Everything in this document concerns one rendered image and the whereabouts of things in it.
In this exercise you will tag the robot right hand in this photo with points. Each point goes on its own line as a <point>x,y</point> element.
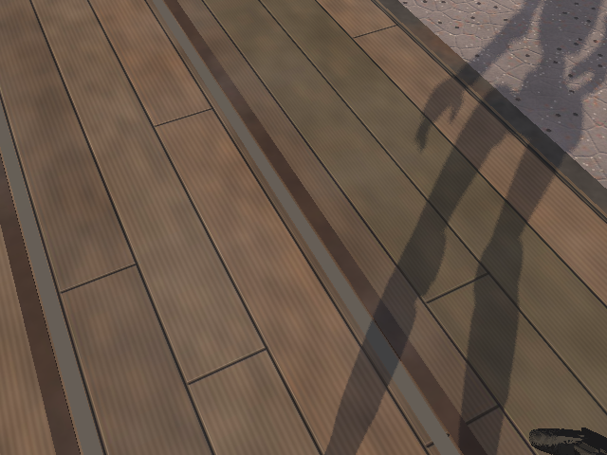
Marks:
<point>568,441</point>

